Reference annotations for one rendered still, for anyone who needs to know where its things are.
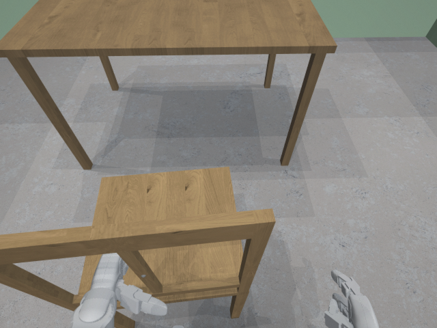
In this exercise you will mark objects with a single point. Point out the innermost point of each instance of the robot left hand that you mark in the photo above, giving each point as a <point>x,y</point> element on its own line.
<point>108,272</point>

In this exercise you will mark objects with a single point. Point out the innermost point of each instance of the chair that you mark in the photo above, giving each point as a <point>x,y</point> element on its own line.
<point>180,229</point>

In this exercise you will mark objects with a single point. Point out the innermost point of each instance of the table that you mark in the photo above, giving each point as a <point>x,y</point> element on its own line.
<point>85,28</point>

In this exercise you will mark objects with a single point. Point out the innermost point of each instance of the robot right hand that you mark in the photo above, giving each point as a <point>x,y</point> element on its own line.
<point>357,311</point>

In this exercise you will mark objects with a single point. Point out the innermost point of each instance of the robot left forearm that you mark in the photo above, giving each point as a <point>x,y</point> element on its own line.
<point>97,310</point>

